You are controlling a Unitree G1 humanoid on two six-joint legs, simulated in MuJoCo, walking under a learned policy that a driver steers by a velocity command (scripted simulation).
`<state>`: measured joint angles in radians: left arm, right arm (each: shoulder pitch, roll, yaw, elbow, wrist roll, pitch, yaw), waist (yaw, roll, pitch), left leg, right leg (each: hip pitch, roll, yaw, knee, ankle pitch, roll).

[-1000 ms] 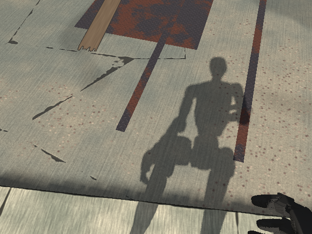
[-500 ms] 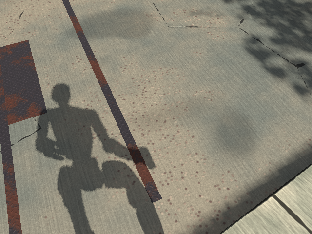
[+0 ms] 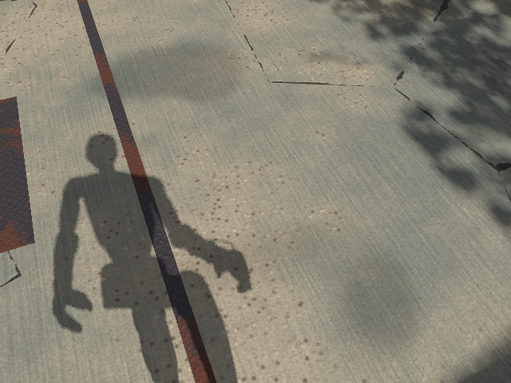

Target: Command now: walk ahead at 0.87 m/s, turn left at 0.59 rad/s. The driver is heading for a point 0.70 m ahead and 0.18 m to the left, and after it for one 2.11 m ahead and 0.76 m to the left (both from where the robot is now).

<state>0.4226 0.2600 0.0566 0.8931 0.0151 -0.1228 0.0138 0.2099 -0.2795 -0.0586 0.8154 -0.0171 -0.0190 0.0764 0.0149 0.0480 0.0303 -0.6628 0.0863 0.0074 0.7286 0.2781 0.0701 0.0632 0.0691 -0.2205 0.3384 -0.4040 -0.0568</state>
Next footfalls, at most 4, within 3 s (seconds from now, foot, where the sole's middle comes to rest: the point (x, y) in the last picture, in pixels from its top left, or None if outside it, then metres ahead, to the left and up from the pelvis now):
0.18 left None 0.32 0.07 -0.88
0.54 right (281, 364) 0.59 -0.02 -0.88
0.86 left None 0.37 0.10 -0.88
1.26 right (261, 307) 0.76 0.04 -0.88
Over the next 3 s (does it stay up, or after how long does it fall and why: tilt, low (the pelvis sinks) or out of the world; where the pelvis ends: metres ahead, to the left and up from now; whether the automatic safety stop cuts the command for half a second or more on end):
stays up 2.08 0.73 -0.11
